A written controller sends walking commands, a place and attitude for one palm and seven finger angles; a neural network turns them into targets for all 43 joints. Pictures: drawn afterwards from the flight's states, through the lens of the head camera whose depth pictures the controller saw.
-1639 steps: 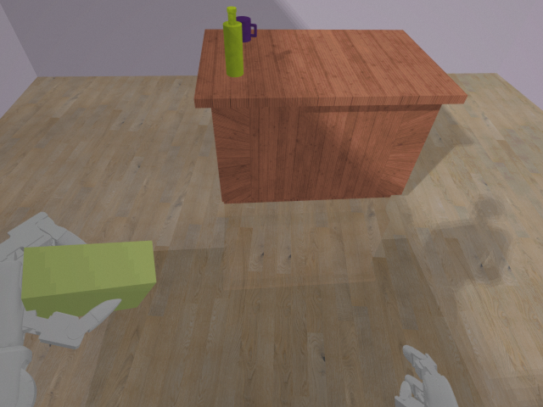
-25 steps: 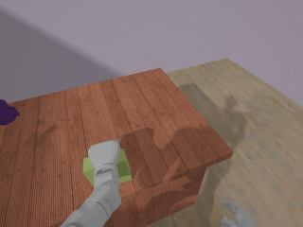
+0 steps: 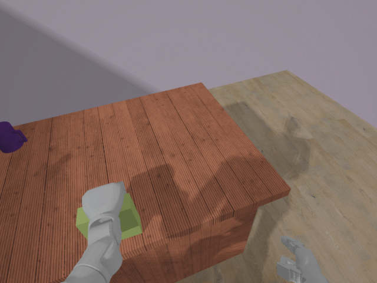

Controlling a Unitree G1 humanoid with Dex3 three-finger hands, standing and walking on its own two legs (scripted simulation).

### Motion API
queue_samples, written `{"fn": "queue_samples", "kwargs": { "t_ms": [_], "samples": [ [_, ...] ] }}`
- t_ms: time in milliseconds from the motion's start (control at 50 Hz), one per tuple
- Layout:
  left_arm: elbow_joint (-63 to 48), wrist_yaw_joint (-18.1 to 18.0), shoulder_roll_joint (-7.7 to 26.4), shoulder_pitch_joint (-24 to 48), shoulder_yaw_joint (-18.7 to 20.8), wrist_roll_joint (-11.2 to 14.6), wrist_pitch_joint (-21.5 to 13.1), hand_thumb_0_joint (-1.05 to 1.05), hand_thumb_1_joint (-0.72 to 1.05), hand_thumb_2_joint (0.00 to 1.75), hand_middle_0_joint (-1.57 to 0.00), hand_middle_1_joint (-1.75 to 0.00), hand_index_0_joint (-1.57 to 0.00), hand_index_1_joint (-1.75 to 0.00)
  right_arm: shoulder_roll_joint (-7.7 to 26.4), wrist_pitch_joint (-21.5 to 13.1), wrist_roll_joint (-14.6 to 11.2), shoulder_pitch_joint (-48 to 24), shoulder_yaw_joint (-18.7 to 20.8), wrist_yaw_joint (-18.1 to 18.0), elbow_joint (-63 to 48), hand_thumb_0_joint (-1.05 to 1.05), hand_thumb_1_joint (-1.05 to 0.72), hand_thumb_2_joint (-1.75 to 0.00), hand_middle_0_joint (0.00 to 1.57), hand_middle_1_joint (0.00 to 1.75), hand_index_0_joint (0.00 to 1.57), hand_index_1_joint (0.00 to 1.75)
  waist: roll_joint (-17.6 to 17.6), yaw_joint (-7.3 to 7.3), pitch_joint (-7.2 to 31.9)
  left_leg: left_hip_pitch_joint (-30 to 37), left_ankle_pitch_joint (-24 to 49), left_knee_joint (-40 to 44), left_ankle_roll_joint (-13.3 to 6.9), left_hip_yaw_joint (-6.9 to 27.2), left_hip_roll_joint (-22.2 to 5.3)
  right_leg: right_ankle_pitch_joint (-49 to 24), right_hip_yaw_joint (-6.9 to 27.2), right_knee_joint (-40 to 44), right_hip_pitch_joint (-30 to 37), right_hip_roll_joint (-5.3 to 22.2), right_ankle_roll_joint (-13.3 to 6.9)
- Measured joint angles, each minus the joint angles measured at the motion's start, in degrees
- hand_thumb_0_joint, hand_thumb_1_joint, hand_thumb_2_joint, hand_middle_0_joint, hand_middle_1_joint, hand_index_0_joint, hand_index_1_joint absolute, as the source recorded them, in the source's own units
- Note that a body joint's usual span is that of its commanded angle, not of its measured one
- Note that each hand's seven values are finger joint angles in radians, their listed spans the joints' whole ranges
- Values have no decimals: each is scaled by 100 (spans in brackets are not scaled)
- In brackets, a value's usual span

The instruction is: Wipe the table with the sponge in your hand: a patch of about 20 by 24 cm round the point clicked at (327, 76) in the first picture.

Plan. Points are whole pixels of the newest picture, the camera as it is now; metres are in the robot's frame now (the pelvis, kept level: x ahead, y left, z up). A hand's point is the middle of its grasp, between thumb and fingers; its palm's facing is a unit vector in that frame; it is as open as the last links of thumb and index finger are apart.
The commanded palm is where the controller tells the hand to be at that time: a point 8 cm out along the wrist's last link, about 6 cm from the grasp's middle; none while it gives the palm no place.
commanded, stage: wipe forward along the middle lane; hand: left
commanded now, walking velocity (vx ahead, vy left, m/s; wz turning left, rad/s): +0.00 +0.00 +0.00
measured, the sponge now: (113, 225) +0.26 +0.23 -0.06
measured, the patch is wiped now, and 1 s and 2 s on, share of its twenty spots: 1.00 1.00 1.00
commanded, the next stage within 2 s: slide back across to the first lane in 1.54 s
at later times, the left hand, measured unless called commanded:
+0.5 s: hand (111, 193) +0.33 +0.25 -0.02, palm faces -0.11 -0.01 -0.99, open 9.1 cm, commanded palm +0.32 +0.24 +0.01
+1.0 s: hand (108, 178) +0.38 +0.28 -0.02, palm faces -0.13 -0.01 -0.99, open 9.1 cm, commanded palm +0.37 +0.27 +0.01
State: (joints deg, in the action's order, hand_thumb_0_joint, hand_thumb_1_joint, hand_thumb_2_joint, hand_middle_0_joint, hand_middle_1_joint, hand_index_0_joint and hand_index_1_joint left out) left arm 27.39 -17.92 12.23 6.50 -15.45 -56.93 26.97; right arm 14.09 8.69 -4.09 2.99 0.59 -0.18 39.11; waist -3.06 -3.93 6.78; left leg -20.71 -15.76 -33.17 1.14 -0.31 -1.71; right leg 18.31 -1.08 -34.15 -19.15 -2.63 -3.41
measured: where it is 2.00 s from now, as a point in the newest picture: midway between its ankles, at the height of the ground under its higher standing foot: outside the picture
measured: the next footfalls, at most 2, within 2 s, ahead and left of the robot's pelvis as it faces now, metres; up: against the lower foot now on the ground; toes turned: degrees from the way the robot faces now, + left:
none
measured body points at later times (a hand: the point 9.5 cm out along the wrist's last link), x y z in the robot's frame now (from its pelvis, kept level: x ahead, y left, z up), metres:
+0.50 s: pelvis -0.03 +0.00 -0.02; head +0.00 -0.02 +0.43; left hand +0.33 +0.25 +0.03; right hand +0.12 -0.24 -0.15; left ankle +0.01 +0.14 -0.73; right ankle -0.01 -0.08 -0.73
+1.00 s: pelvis -0.02 +0.01 -0.02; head +0.03 +0.00 +0.42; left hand +0.38 +0.27 +0.03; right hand +0.07 -0.25 -0.16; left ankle +0.01 +0.14 -0.73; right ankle -0.01 -0.08 -0.73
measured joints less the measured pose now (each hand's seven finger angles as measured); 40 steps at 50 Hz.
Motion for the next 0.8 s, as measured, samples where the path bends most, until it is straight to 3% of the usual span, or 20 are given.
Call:
{"fn": "queue_samples", "kwargs": {
  "t_ms": [140, 240, 500, 800],
  "samples": [
    [384, 115, 28, 427, 124, -56, -301, -2, -47, 114, -85, -144, -86, -146, 45, -166, 22, 134, 44, -124, 117, 1, -91, -90, 20, 30, 20, 30, -26, 39, -66, -339, 15, -186, -15, 64, 34, -1, -65, -163, -303, 34, 19],
    [814, -36, 53, 844, 266, -133, -541, -2, -50, 116, -87, -143, -88, -143, 12, -262, 46, 269, 74, -176, 233, 1, -91, -90, 20, 30, 20, 30, -53, 59, -15, -662, 8, -363, -22, 71, 49, 19, -75, -356, -630, 51, 33],
    [2310, -251, 260, 2198, 560, -21, -636, 0, -53, 119, -88, -141, -89, -142, -41, -305, 53, 616, 30, -211, 370, 1, -91, -90, 20, 30, 20, 30, -35, 278, 76, -1426, -10, -769, -27, 115, 13, 13, -120, -720, -1372, 16, 22],
    [3230, -299, 728, 3014, 929, 11, -914, 1, -53, 119, -88, -141, -89, -143, 73, -377, 62, 970, 63, -198, 379, 1, -91, -90, 20, 30, 20, 30, -8, 537, 148, -1939, -93, -1040, -47, 141, -61, 8, -132, -849, -1830, -66, 23]
  ]
}}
